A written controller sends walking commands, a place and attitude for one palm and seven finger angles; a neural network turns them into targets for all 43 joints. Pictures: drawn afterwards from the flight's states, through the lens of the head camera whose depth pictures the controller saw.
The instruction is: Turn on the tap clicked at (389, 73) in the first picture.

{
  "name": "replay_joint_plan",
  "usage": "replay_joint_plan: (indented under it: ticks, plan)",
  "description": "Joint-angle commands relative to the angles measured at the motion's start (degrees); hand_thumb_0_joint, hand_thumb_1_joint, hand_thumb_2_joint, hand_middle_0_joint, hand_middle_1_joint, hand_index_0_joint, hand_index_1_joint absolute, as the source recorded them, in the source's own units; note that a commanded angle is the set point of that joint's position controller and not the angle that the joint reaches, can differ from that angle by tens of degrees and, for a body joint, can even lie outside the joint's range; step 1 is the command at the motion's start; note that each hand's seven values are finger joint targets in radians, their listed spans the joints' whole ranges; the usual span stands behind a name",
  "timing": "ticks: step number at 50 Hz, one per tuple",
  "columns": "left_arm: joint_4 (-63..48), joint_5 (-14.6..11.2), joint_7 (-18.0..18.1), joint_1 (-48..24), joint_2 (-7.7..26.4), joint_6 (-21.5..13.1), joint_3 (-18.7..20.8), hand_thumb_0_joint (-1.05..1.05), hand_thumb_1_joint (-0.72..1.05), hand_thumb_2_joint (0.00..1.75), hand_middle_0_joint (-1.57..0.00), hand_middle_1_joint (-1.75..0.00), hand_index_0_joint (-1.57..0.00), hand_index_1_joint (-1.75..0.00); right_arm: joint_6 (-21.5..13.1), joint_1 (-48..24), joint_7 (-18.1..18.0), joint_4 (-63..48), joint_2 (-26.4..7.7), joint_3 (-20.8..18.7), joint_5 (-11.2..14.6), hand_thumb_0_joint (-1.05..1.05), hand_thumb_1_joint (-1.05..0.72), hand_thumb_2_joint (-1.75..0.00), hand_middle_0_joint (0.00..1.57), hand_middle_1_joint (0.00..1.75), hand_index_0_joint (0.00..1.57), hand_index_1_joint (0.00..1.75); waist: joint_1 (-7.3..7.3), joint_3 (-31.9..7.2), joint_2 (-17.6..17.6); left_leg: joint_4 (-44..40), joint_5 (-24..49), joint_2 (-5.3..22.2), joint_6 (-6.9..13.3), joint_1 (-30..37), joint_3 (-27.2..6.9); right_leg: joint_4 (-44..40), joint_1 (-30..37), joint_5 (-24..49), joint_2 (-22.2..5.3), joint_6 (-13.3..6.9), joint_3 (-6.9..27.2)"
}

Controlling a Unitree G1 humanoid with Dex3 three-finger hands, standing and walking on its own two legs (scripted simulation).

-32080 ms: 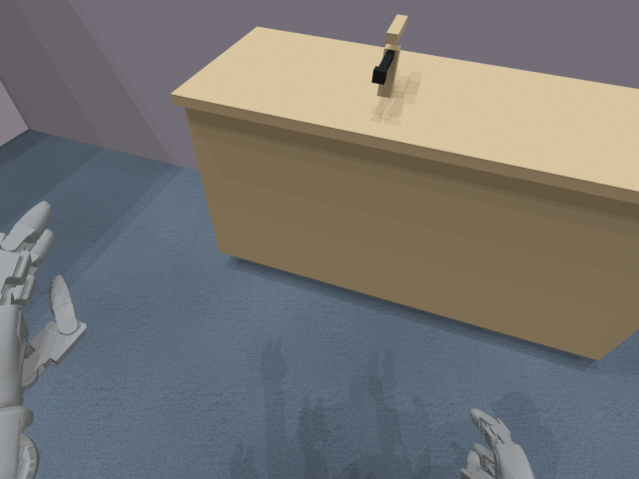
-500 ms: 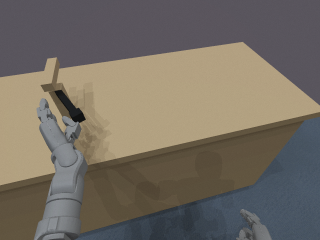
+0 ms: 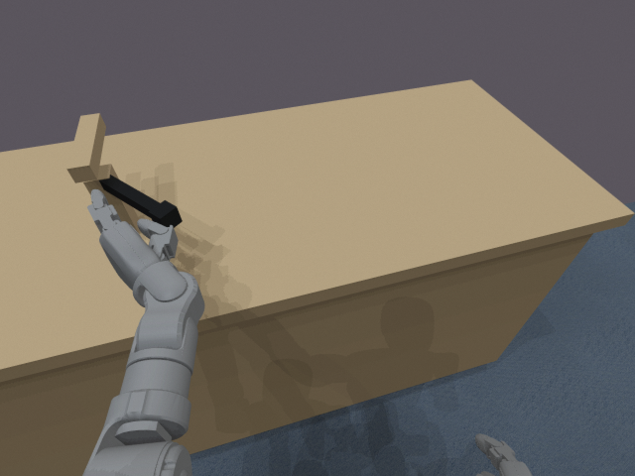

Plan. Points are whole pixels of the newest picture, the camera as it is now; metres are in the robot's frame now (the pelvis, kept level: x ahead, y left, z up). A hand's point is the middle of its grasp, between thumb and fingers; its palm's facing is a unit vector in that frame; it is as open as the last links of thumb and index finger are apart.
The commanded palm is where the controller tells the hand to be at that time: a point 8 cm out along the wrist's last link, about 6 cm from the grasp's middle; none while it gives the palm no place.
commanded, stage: push the lever round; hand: left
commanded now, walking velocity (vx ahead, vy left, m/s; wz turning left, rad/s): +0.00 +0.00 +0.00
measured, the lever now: (165, 216) +0.42 +0.23 +0.11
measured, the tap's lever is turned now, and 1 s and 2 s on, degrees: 39 68 82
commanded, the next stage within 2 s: lift the hand up off the lever in 1.24 s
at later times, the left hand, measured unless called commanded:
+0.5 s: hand (197, 216) +0.43 +0.19 +0.11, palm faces +0.80 -0.59 -0.10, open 7.7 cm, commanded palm +0.38 +0.20 +0.11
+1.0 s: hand (209, 201) +0.46 +0.18 +0.11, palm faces +0.83 -0.54 -0.13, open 7.9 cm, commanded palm +0.41 +0.20 +0.11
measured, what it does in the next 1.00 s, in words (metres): stands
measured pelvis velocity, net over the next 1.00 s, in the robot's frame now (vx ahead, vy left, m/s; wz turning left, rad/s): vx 0.00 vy -0.02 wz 0.01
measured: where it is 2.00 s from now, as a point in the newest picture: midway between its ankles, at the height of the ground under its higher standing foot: outside the picture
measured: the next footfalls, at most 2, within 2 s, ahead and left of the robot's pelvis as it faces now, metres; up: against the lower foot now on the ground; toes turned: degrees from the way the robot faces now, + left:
none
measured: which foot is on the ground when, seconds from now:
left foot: down 0.00-1.00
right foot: down 0.00-1.00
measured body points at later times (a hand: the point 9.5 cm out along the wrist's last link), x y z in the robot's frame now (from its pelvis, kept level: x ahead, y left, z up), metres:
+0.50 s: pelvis +0.00 -0.01 -0.01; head +0.02 -0.02 +0.44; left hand +0.38 +0.22 +0.11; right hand +0.13 -0.25 -0.13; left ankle +0.03 +0.12 -0.72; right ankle +0.00 -0.08 -0.72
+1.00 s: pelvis +0.00 -0.02 -0.01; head +0.04 -0.03 +0.44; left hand +0.41 +0.20 +0.12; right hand +0.09 -0.27 -0.14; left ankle +0.02 +0.12 -0.72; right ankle +0.00 -0.08 -0.72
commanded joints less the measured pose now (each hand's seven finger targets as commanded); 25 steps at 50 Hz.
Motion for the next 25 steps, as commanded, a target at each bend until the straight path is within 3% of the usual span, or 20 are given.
replay_joint_plan:
  ticks: [1,4,6,7,9,11,12,15,16,17,20,21,25]
  plan:
    - [-10.7,2.4,2.0,-24.4,8.0,-3.0,-0.6,0.00,0.90,0.90,-0.15,-0.15,-0.15,-0.15,-2.5,-5.6,0.0,-7.4,-6.7,-2.7,-0.1,0.00,-0.90,-0.90,0.20,0.30,0.20,0.30,-0.30,-14.5,-2.4,-2.8,10.2,-0.6,0.9,6.8,-0.5,-5.9,4.4,12.1,-2.3,2.2,3.9]
    - [-8.8,2.9,3.2,-28.1,6.1,-2.9,-2.4,0.00,0.90,0.90,-0.15,-0.15,-0.15,-0.15,-2.6,-5.5,0.2,-7.0,-6.3,-2.6,-0.2,0.00,-0.90,-0.90,0.20,0.30,0.20,0.30,-1.14,-14.4,-3.8,-2.7,9.0,-0.5,1.0,6.3,-0.4,-6.0,3.5,10.6,-2.3,2.4,3.8]
    - [-7.7,3.4,4.1,-30.0,7.8,-2.7,-0.2,0.00,0.90,0.90,-0.15,-0.15,-0.15,-0.15,-2.5,-5.1,0.2,-6.4,-6.5,-2.8,-0.4,0.00,-0.90,-0.90,0.20,0.30,0.20,0.30,-0.81,-14.9,-2.4,-2.7,9.1,-0.6,0.8,6.1,-0.6,-5.6,3.3,10.3,-2.2,2.1,3.7]
    - [-8.1,3.7,4.3,-30.8,5.7,-2.7,-2.4,0.00,0.90,0.90,-0.15,-0.15,-0.15,-0.15,-2.5,-5.4,0.5,-6.6,-6.2,-2.8,-0.4,0.00,-0.90,-0.90,0.20,0.30,0.20,0.30,-1.26,-15.9,-1.1,-2.3,9.2,-0.6,0.8,6.6,-0.3,-5.4,2.9,10.4,-2.3,2.2,3.9]
    - [-6.6,4.1,5.3,-32.7,4.4,-2.6,-3.0,0.00,0.90,0.90,-0.15,-0.15,-0.15,-0.15,-2.6,-4.6,0.9,-6.2,-6.1,-2.9,-0.8,0.00,-0.90,-0.90,0.20,0.30,0.20,0.30,-1.64,-16.5,-2.3,-1.8,10.5,-0.5,0.7,6.8,-0.5,-4.9,2.6,11.7,-2.2,2.1,3.5]
    - [-4.9,4.3,6.3,-31.3,6.7,-2.3,0.3,0.00,0.90,0.90,-0.15,-0.15,-0.15,-0.15,-2.4,-4.2,1.1,-5.9,-6.5,-3.2,-1.0,0.00,-0.90,-0.90,0.20,0.30,0.20,0.30,-0.70,-17.7,-2.8,-1.4,11.2,-0.7,0.6,5.8,-0.4,-4.5,3.4,12.6,-2.1,2.1,3.5]
    - [-5.6,4.3,6.6,-31.7,5.7,-2.3,-0.4,0.00,0.90,0.90,-0.15,-0.15,-0.15,-0.15,-2.2,-4.1,1.4,-6.3,-6.2,-3.1,-1.1,0.00,-0.90,-0.90,0.20,0.30,0.20,0.30,-0.77,-18.7,-2.4,-1.1,12.6,-0.7,0.6,6.0,-0.1,-3.9,4.2,14.8,-2.3,2.2,3.5]
    - [-3.3,4.8,7.4,-33.6,6.0,-1.5,0.0,0.00,0.90,0.90,-0.15,-0.15,-0.15,-0.15,-1.7,-3.7,1.7,-6.0,-6.3,-3.2,-1.2,0.00,-0.90,-0.90,0.20,0.30,0.20,0.30,-1.47,-17.9,-4.6,-0.5,11.9,-0.6,0.8,4.3,0.2,-4.0,3.9,15.2,-2.6,2.6,3.7]
    - [-1.7,5.0,7.9,-32.6,7.2,-1.1,1.9,0.00,0.90,0.90,-0.15,-0.15,-0.15,-0.15,-1.6,-3.6,1.7,-5.7,-6.5,-3.4,-1.3,0.00,-0.90,-0.90,0.20,0.30,0.20,0.30,-0.84,-17.1,-4.5,-0.7,11.6,-0.7,0.8,3.6,0.1,-4.1,3.6,14.9,-2.4,2.5,3.6]
    - [-2.6,5.2,8.0,-35.2,6.2,-1.3,0.4,0.00,0.90,0.90,-0.15,-0.15,-0.15,-0.15,-1.6,-3.6,1.9,-5.9,-6.3,-3.2,-1.2,0.00,-0.90,-0.90,0.20,0.30,0.20,0.30,-1.55,-17.6,-4.3,-0.6,11.5,-0.7,0.8,3.8,0.1,-3.9,3.5,14.9,-2.6,2.6,3.7]
    - [-1.9,5.7,8.9,-36.5,6.0,-1.2,0.6,0.00,0.90,0.90,-0.15,-0.15,-0.15,-0.15,-1.5,-3.1,2.2,-5.7,-6.1,-3.3,-1.6,0.00,-0.90,-0.90,0.20,0.30,0.20,0.30,-1.80,-18.6,-2.8,0.3,11.5,-0.7,0.9,3.5,0.6,-3.7,3.2,15.8,-2.7,2.7,4.0]
    - [-1.2,6.2,9.4,-36.6,7.9,-1.0,2.8,0.00,0.90,0.90,-0.15,-0.15,-0.15,-0.15,-1.4,-2.7,2.2,-5.2,-6.4,-3.5,-1.7,0.00,-0.90,-0.90,0.20,0.30,0.20,0.30,-1.17,-19.0,-2.4,0.3,11.8,-0.8,0.8,3.1,0.2,-3.3,3.3,15.6,-2.5,2.5,3.8]
    - [0.5,6.4,10.1,-38.4,5.8,-0.8,1.2,0.00,0.90,0.90,-0.15,-0.15,-0.15,-0.15,-1.5,-2.1,2.7,-5.3,-6.1,-3.5,-1.8,0.00,-0.90,-0.90,0.20,0.30,0.20,0.30,-2.20,-19.1,-4.3,0.8,11.2,-0.7,0.9,2.5,0.4,-3.2,2.7,15.9,-2.7,2.9,3.7]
